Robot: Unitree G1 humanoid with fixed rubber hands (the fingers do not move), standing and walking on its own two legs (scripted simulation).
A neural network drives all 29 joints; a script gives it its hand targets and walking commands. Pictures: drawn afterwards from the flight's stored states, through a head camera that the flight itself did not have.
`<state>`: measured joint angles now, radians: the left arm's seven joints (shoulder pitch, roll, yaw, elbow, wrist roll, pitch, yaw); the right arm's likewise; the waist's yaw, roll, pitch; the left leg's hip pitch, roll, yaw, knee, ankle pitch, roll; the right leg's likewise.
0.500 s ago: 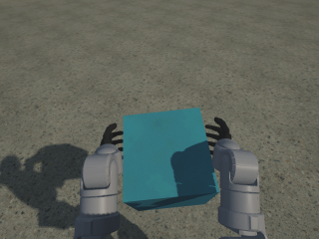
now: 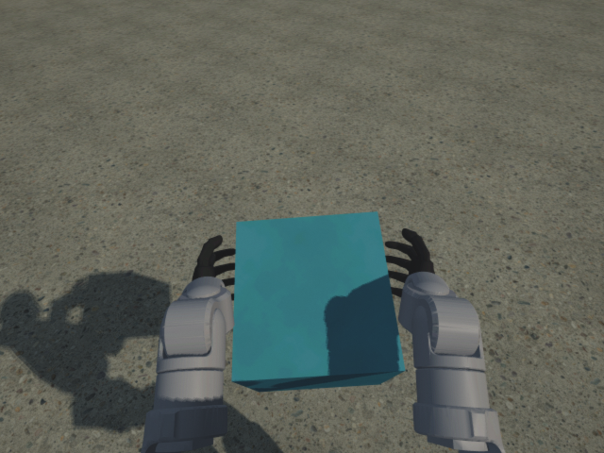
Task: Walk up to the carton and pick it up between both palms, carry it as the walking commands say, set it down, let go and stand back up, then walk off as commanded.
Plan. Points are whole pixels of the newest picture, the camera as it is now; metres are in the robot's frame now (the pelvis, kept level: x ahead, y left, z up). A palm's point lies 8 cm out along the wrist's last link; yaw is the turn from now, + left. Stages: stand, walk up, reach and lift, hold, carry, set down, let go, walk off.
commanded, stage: carry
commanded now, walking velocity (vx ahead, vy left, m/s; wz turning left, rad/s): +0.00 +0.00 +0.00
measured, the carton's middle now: (313, 309) +0.33 +0.00 +0.01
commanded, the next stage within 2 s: none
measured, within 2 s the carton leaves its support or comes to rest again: neither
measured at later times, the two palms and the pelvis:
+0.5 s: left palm (208, 293) +0.30 +0.13 +0.10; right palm (424, 283) +0.31 -0.14 +0.10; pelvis +0.00 +0.00 +0.00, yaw +0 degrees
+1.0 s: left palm (193, 385) +0.20 +0.14 +0.06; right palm (436, 379) +0.20 -0.13 +0.07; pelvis -0.10 +0.01 -0.02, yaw -1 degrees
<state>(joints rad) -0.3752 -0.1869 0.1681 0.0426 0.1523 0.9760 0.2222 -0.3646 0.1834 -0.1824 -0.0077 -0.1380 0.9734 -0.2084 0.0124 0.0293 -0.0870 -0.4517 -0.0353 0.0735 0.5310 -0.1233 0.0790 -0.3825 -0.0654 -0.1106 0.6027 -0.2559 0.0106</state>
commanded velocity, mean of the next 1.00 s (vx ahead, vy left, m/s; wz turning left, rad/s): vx -0.25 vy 0.00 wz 0.00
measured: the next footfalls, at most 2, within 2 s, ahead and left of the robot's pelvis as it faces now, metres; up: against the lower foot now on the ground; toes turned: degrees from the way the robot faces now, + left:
left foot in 0.86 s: +0.06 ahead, +0.09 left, +0.00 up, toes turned +3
right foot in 1.16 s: -0.15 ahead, -0.12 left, +0.00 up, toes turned -6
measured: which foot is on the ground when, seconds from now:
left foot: down 0.00-0.72, up 0.74-0.84, down 0.86-1.00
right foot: down 0.00-0.88, up 0.90-1.00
